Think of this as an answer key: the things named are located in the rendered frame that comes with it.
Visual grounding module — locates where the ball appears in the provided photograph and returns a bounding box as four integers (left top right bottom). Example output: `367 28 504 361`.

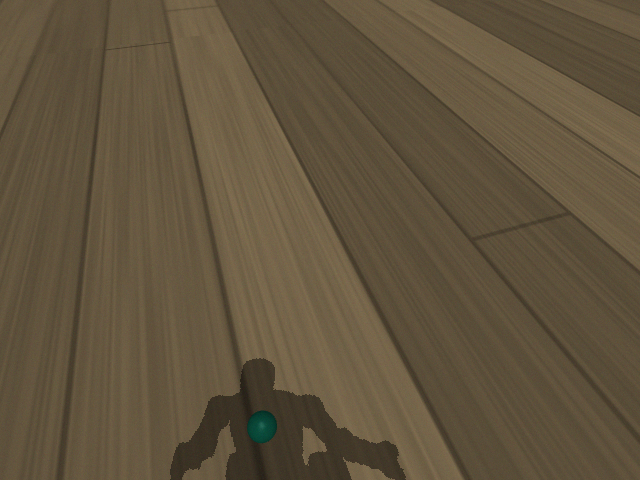
247 410 277 443

